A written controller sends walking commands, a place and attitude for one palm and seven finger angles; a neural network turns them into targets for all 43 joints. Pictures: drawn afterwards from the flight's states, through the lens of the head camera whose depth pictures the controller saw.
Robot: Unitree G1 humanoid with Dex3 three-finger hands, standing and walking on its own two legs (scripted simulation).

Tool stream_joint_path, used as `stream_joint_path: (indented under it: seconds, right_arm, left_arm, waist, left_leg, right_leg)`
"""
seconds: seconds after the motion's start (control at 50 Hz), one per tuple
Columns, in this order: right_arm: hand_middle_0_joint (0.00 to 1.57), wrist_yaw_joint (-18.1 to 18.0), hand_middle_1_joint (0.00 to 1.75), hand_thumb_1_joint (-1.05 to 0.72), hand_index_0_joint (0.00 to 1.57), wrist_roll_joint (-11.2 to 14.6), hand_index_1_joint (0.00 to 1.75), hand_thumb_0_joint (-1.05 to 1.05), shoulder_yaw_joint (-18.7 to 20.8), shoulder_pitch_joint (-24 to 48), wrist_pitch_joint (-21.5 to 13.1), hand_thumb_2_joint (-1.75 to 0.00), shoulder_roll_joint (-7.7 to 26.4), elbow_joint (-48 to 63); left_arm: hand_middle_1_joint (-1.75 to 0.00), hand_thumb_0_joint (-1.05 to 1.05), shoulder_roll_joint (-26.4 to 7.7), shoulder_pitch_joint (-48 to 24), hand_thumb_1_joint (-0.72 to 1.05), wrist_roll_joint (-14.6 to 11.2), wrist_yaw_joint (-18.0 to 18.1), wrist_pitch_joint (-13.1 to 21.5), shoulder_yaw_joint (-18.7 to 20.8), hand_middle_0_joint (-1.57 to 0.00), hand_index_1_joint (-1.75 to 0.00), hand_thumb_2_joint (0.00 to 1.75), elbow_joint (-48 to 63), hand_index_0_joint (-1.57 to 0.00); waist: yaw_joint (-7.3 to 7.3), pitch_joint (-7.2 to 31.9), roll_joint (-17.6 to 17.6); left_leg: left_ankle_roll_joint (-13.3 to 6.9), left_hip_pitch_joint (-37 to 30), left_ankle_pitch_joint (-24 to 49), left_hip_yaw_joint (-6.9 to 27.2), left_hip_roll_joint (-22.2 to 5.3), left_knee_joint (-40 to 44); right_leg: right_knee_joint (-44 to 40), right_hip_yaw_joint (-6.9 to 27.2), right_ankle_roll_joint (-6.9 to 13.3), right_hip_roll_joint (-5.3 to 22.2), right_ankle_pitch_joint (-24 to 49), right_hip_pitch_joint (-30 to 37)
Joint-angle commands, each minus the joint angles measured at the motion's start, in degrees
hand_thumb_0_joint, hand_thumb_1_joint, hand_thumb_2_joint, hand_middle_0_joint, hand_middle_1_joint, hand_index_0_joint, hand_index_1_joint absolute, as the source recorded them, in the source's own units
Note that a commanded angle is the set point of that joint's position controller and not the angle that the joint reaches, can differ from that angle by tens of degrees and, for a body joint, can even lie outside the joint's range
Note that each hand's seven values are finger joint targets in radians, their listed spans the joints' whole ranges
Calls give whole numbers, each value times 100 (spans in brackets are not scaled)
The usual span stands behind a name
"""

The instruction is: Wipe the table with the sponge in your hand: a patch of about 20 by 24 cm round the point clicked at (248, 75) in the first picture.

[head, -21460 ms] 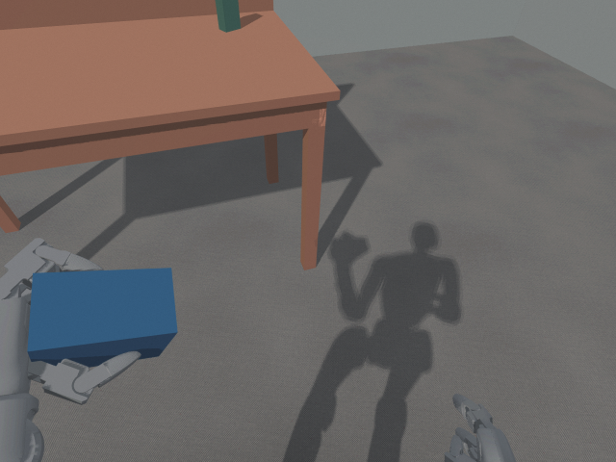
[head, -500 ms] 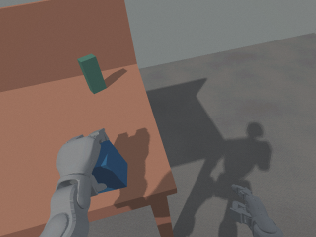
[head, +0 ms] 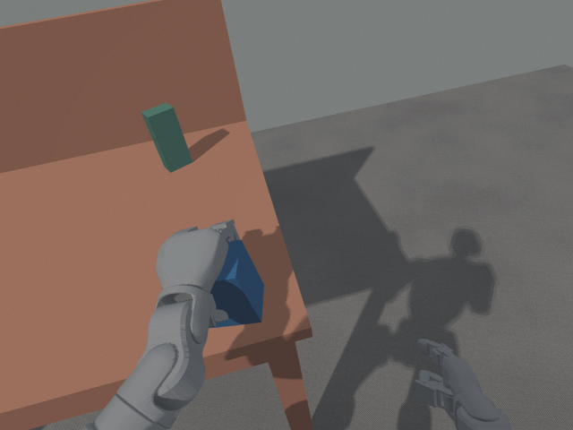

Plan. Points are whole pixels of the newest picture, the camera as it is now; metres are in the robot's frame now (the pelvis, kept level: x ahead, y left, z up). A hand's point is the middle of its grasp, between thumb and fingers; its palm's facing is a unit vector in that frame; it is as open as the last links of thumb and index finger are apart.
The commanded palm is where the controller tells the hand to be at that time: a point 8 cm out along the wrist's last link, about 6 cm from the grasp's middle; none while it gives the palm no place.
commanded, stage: wipe forward along the third lane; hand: left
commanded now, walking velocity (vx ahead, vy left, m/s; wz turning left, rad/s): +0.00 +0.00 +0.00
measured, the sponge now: (222, 293) +0.29 +0.15 +0.06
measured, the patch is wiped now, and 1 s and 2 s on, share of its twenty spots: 0.60 0.90 1.00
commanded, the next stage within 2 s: wipe back along the third lane in 1.58 s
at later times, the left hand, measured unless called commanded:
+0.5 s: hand (220, 251) +0.34 +0.16 +0.10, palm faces +0.05 -0.07 -1.00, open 10.6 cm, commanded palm +0.32 +0.17 +0.13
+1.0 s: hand (217, 231) +0.38 +0.17 +0.10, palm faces +0.00 -0.05 -1.00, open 10.6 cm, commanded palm +0.36 +0.20 +0.13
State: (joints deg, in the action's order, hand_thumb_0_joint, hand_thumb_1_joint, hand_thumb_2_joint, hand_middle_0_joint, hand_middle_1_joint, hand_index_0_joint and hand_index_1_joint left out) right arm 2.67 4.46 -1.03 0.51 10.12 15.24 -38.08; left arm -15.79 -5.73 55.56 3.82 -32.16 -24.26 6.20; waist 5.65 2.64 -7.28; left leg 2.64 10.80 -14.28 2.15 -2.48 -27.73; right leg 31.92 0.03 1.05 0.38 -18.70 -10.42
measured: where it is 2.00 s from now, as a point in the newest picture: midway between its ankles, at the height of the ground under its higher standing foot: outside the picture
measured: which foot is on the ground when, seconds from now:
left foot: down 0.00-1.00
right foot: down 0.00-1.00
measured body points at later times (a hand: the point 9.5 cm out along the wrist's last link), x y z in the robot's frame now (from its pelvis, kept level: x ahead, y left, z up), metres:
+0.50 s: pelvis +0.00 -0.02 +0.00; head -0.03 -0.08 +0.44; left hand +0.33 +0.16 +0.15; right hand +0.22 -0.24 -0.10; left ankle +0.01 +0.17 -0.73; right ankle -0.01 -0.11 -0.73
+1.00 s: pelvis +0.01 -0.02 +0.00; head -0.01 -0.08 +0.44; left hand +0.38 +0.17 +0.15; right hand +0.19 -0.27 -0.12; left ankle +0.01 +0.16 -0.73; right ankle -0.01 -0.11 -0.73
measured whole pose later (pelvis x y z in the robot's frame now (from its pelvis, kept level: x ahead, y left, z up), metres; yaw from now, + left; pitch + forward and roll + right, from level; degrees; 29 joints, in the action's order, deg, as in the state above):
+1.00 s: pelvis +0.01 -0.02 +0.00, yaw +0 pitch +2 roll +2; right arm -3.0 4.9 -1.3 -5.6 8.8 17.2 -41.2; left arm -17.2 -28.7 54.8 2.4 -27.9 -15.4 -27.0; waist 2.2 5.2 -5.4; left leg 0.5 17.0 -14.9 2.9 -3.8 -29.0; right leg 34.0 -0.7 2.9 -1.2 -19.5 -17.0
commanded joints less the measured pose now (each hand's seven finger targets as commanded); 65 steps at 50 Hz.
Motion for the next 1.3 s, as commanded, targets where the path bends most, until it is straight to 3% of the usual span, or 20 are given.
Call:
stream_joint_path:
  seconds: [0.0,0.02,0.04,0.12,0.14,0.22,0.24,0.3,0.32,0.34,0.48,0.52,0.54,0.62,0.72,0.82,1.02,1.18,1.22,1.28]
  right_arm:
    - [20,-55,30,-90,20,2,30,0,156,1459,-281,-90,427,994]
    - [20,-80,30,-90,20,-12,30,0,166,1398,-282,-90,484,967]
    - [20,-103,30,-90,20,12,30,0,141,1437,-301,-90,441,982]
    - [20,-208,30,-90,20,-4,30,0,146,1323,-300,-90,516,837]
    - [20,-217,30,-90,20,22,30,0,130,1349,-315,-90,485,879]
    - [20,-247,30,-90,20,16,30,0,135,1268,-286,-90,562,813]
    - [20,-247,30,-90,20,42,30,0,123,1294,-291,-90,530,833]
    - [20,-238,30,-90,20,45,30,0,120,1261,-305,-90,545,834]
    - [20,-250,30,-90,20,26,30,0,137,1218,-295,-90,596,795]
    - [20,-256,30,-90,20,43,30,0,122,1240,-316,-90,569,820]
    - [20,-421,30,-90,20,64,30,0,60,1043,-366,-90,628,722]
    - [20,-463,30,-90,20,54,30,0,67,942,-371,-90,687,681]
    - [20,-493,30,-90,20,60,30,0,50,924,-369,-90,665,694]
    - [20,-519,30,-90,20,46,30,0,81,770,-377,-90,684,739]
    - [20,-515,30,-90,20,35,30,0,118,590,-372,-90,702,771]
    - [20,-540,30,-90,20,25,30,0,157,463,-390,-90,711,728]
    - [20,-667,30,-90,20,8,30,0,165,264,-376,-90,751,493]
    - [20,-642,30,-90,20,-5,30,0,175,33,-341,-90,761,510]
    - [20,-637,30,-90,20,6,30,0,203,-55,-328,-90,751,492]
    - [20,-619,30,-90,20,-18,30,0,222,-154,-337,-90,770,470]
  left_arm:
    - [-160,0,-154,-1484,10,-235,130,192,377,-120,-160,130,361,-120]
    - [-160,0,-404,-1518,10,-208,158,174,615,-120,-160,130,299,-120]
    - [-160,0,-178,-1646,10,-217,153,164,427,-120,-160,130,173,-120]
    - [-160,0,-519,-2000,10,-81,176,115,710,-120,-160,130,-378,-120]
    - [-160,0,-314,-2085,10,-105,171,105,564,-120,-160,130,-438,-120]
    - [-160,0,-535,-2180,10,-49,160,-11,760,-120,-160,130,-950,-120]
    - [-160,0,-307,-2336,10,-51,151,-38,560,-120,-160,130,-1028,-120]
    - [-160,0,-294,-2348,10,-79,124,-123,569,-120,-160,130,-1303,-120]
    - [-160,0,-631,-2385,10,-22,140,-164,861,-120,-160,130,-1432,-120]
    - [-160,0,-505,-2454,10,-20,139,-190,740,-120,-160,130,-1483,-120]
    - [-160,0,-725,-2834,10,7,11,-264,872,-120,-160,130,-2346,-120]
    - [-160,0,-1010,-2939,10,34,-25,-221,1105,-120,-160,130,-2588,-120]
    - [-160,0,-828,-3158,10,22,-52,-193,923,-120,-160,130,-2635,-120]
    - [-160,0,-1083,-3089,10,-15,-104,-25,1191,-120,-160,130,-2782,-120]
    - [-160,0,-1151,-3076,10,12,-84,159,1293,-120,-160,130,-2873,-120]
    - [-160,0,-1062,-3253,10,24,-41,273,1242,-120,-160,130,-2999,-120]
    - [-160,0,-1612,-4296,10,107,6,416,1494,-120,-160,130,-3756,-120]
    - [-160,0,-1716,-4432,10,98,-16,688,1593,-120,-160,130,-4329,-120]
    - [-160,0,-1538,-4749,10,109,-36,752,1454,-120,-160,130,-4339,-120]
    - [-160,0,-1490,-4764,10,136,31,858,1448,-120,-160,130,-4494,-120]
  waist:
    - [-139,497,1300]
    - [-122,526,1323]
    - [-166,495,1353]
    - [-166,495,1229]
    - [-187,504,1277]
    - [-154,634,1271]
    - [-197,636,1285]
    - [-168,696,1331]
    - [-147,761,1389]
    - [-164,762,1423]
    - [-265,472,1528]
    - [-272,547,1502]
    - [-322,546,1484]
    - [-286,872,1430]
    - [-301,880,1452]
    - [-345,875,1472]
    - [-465,909,1457]
    - [-454,1182,1276]
    - [-563,1207,1344]
    - [-537,1221,1248]
  left_leg:
    - [-484,-137,515,-458,336,315]
    - [-468,-118,482,-438,336,344]
    - [-480,-99,452,-472,349,331]
    - [-455,-68,320,-452,367,372]
    - [-466,-47,348,-474,376,343]
    - [-437,49,352,-448,395,342]
    - [-448,49,374,-481,395,299]
    - [-454,119,426,-478,415,255]
    - [-449,153,409,-449,415,276]
    - [-465,167,449,-503,429,224]
    - [-458,399,243,-508,446,184]
    - [-432,468,209,-467,430,187]
    - [-447,463,183,-496,434,171]
    - [-438,530,418,-467,439,97]
    - [-447,585,579,-460,438,46]
    - [-459,592,521,-476,439,35]
    - [-464,711,310,-473,417,75]
    - [-470,755,508,-461,410,29]
    - [-471,741,530,-435,396,63]
    - [-481,728,585,-450,408,11]
  right_leg:
    - [-823,-5,120,-192,800,-114]
    - [-850,72,143,-212,712,-66]
    - [-831,4,111,-180,710,-115]
    - [-890,76,141,-202,502,-194]
    - [-852,18,126,-180,559,-195]
    - [-830,92,141,-187,625,-131]
    - [-777,35,126,-165,694,-166]
    - [-736,26,109,-158,873,-133]
    - [-760,121,123,-175,852,-68]
    - [-730,101,93,-142,970,-43]
    - [-781,175,27,-128,808,-288]
    - [-770,239,42,-138,753,-299]
    - [-755,174,22,-118,729,-342]
    - [-672,247,26,-104,1245,-100]
    - [-606,219,26,-129,1638,-82]
    - [-632,179,11,-139,1581,-198]
    - [-721,194,-31,-101,1176,-314]
    - [-632,127,-3,-96,1562,-169]
    - [-640,69,-1,-124,1542,-214]
    - [-603,43,24,-127,1669,-275]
